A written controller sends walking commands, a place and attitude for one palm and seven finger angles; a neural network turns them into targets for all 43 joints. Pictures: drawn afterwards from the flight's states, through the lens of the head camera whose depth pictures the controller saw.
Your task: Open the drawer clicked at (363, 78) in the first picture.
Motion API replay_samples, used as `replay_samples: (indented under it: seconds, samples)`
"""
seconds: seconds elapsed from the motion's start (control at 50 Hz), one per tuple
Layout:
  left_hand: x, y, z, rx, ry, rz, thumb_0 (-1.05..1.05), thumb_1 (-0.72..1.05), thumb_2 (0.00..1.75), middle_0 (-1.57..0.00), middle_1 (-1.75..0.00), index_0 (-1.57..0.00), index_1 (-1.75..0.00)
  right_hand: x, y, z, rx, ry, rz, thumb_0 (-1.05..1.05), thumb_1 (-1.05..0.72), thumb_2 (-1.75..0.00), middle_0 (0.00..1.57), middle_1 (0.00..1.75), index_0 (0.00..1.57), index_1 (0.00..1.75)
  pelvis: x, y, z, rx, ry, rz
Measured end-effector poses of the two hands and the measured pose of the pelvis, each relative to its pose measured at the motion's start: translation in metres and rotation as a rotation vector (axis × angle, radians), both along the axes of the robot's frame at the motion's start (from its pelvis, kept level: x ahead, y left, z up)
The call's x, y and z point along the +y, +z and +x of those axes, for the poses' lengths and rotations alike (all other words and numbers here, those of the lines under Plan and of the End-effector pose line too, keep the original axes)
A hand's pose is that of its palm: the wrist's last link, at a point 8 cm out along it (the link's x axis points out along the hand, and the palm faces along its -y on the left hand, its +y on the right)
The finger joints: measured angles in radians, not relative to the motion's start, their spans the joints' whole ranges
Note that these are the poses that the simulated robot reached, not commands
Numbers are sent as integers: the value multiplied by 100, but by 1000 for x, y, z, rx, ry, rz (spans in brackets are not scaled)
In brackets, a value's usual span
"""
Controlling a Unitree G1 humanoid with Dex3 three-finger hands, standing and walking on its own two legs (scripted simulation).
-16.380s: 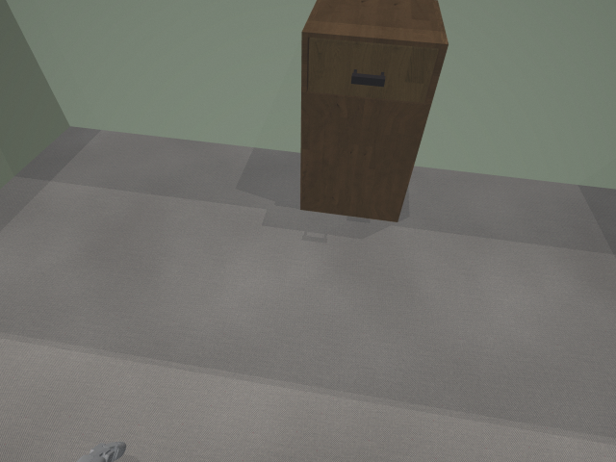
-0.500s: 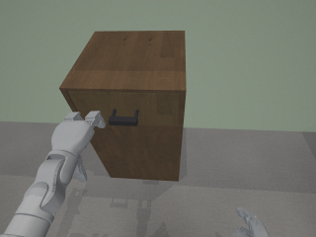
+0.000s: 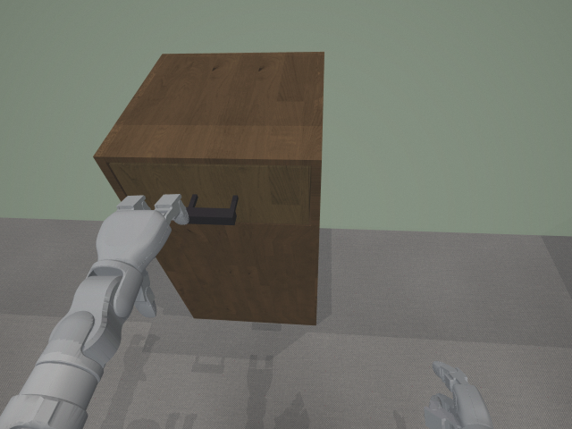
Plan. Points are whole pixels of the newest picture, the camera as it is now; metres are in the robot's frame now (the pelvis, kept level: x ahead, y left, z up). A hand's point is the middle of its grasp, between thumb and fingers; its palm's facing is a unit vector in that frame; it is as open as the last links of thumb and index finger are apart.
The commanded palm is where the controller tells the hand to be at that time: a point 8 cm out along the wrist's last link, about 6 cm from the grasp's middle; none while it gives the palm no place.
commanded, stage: move the hooked fingers above the handle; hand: left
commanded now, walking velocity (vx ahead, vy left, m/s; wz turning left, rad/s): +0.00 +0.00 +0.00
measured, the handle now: (212, 207) +0.54 +0.24 -0.08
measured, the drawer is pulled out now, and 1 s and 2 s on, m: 0.00 0.00 0.00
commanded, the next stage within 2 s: none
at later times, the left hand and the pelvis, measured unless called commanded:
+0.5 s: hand (177, 228) +0.40 +0.23 +0.03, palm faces +0.02 -0.04 -1.00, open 13.8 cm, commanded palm +0.37 +0.25 +0.08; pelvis +0.01 +0.01 -0.01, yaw -1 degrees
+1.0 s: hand (186, 216) +0.45 +0.24 +0.00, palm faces -0.02 -0.01 -1.00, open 13.8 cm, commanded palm +0.43 +0.24 +0.05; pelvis +0.00 +0.02 -0.02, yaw -2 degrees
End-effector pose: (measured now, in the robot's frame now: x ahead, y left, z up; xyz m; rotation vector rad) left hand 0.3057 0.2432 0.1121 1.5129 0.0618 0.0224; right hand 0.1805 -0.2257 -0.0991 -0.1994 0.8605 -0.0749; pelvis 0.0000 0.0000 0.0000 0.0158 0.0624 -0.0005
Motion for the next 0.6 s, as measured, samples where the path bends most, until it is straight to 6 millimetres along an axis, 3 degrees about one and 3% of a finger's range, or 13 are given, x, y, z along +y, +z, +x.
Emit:
replay_samples:
  seconds: [0.14,0.28,0.44,0.6]
  samples:
    - [4,-3,20,-27,8,13,0,-49,30,-32,-120,-32,-120,-15,-11,-14,54,-38,-21,1,-90,-90,20,30,20,30,-2,-4,3,38,2,-2]
    - [4,-19,39,18,12,16,0,-49,30,-32,-120,-32,-120,-24,-22,-37,131,-88,-31,1,-90,-90,20,30,20,30,1,-7,7,72,-1,-2]
    - [-9,-25,59,-36,-51,9,0,-49,30,-32,-120,-32,-120,-23,-31,-59,197,-135,-29,1,-90,-90,20,30,20,30,8,-11,11,105,-9,-4]
    - [4,-35,77,-12,28,40,0,-49,30,-32,-120,-32,-120,-16,-35,-74,230,-166,-10,1,-90,-90,20,30,20,30,13,-12,11,126,-19,-6]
